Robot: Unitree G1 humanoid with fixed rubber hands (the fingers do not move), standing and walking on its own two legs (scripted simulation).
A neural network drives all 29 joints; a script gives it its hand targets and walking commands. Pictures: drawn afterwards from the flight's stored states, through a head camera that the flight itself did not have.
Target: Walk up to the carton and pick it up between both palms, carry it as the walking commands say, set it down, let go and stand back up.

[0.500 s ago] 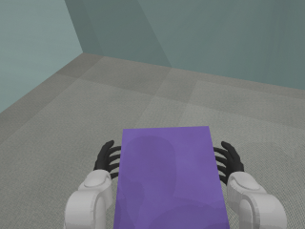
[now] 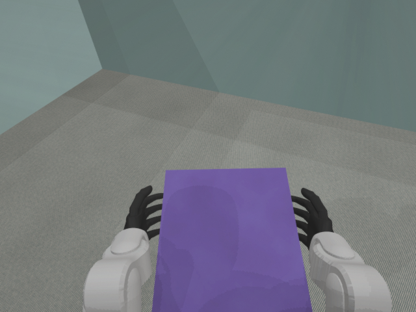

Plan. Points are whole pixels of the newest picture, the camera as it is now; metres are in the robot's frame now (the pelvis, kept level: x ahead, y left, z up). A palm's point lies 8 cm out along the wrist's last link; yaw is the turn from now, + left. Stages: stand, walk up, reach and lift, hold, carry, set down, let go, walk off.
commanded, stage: carry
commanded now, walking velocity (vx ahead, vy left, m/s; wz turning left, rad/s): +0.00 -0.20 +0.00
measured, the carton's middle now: (226, 249) +0.26 +0.00 +0.02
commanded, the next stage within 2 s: none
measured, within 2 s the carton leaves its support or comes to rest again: neither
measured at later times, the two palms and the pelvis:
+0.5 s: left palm (208, 268) +0.19 +0.03 +0.10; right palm (409, 259) +0.20 -0.26 +0.11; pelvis -0.04 -0.13 +0.01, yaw +2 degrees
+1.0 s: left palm (309, 306) +0.15 -0.11 +0.09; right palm out of the picture +0.17 -0.39 +0.10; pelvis -0.08 -0.27 +0.00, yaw +3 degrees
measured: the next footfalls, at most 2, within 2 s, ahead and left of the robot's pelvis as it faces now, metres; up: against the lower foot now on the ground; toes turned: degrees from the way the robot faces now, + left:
left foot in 0.30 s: -0.01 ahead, +0.01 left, +0.00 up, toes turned +12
right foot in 0.62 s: +0.00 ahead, -0.38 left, +0.00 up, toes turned +8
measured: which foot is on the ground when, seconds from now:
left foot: down 0.00-0.00, up 0.02-0.28, down 0.30-0.64, up 0.66-0.92, down 0.94-1.00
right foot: down 0.00-0.30, up 0.32-0.60, down 0.62-1.00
